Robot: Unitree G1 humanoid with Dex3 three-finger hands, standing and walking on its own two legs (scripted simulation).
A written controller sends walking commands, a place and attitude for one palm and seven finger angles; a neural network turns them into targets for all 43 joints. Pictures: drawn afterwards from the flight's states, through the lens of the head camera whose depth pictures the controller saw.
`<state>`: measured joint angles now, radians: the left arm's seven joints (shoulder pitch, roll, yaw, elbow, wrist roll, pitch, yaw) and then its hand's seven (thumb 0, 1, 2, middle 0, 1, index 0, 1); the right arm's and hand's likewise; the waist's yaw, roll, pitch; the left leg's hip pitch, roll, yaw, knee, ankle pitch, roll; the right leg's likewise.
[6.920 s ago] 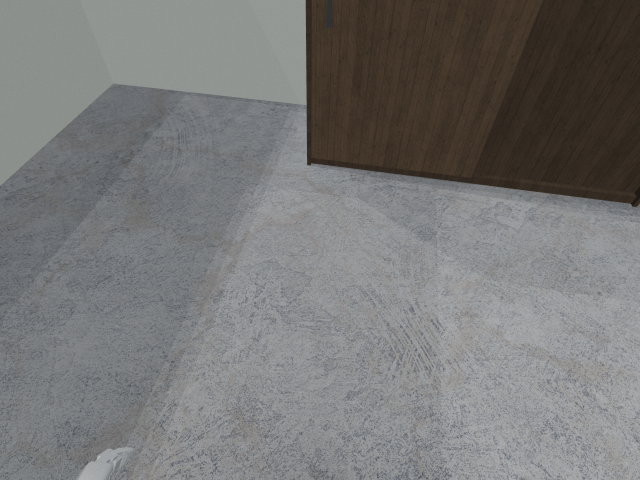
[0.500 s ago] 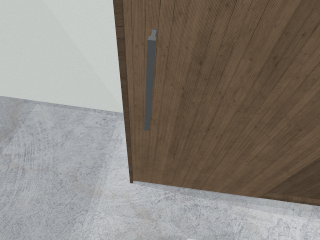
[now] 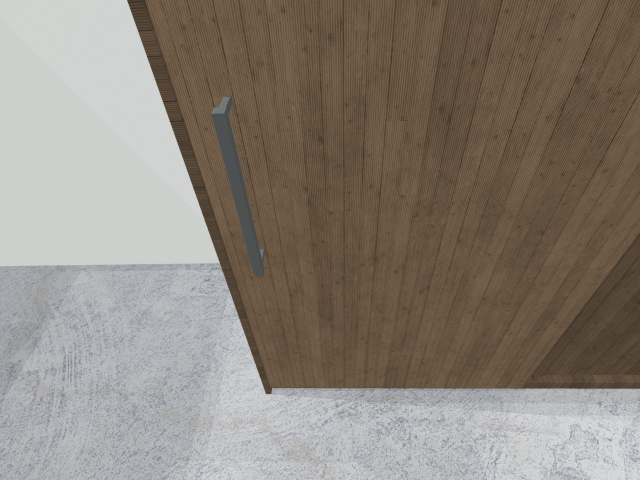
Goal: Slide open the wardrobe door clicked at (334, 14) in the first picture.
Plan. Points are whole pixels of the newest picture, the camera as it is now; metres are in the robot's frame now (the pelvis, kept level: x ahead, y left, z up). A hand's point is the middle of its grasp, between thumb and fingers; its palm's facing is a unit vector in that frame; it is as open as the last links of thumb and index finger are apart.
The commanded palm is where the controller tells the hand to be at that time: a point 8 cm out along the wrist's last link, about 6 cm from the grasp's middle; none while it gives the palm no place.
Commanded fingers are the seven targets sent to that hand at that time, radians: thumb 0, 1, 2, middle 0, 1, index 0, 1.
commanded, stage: come to a stop and stand still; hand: left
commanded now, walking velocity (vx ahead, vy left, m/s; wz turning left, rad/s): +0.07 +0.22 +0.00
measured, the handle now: (245, 198) +0.52 +0.14 +0.08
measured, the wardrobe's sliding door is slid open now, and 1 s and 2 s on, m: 0.00 0.00 0.00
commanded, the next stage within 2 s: look again from close up in 0.80 s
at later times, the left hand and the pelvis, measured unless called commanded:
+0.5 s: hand out of the picture -0.02 +0.20 -0.20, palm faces +0.08 -0.98 -0.18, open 7.4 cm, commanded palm none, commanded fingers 0.00 0.90 0.90 -0.20 -0.30 -0.20 -0.30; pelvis +0.02 +0.03 -0.01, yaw +0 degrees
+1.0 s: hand out of the picture +0.03 +0.22 -0.18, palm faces -0.02 -0.98 -0.22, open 7.3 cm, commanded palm none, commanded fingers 0.00 0.90 0.90 -0.20 -0.30 -0.20 -0.30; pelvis +0.00 +0.04 -0.01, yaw +1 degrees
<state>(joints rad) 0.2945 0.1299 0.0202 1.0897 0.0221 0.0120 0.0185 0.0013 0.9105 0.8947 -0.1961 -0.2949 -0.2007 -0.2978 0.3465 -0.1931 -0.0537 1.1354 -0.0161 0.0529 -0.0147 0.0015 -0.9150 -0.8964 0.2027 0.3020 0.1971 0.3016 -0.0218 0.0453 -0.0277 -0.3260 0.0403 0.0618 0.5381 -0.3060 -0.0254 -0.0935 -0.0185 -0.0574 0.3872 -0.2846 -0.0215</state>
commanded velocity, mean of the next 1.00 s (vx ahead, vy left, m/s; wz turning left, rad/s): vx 0.00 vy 0.03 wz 0.00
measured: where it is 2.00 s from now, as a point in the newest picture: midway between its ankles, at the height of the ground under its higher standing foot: outside the picture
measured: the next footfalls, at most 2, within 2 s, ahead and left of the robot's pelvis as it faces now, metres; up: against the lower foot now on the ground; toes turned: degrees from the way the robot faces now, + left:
left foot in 0.38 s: +0.05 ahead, +0.15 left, +0.00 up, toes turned +5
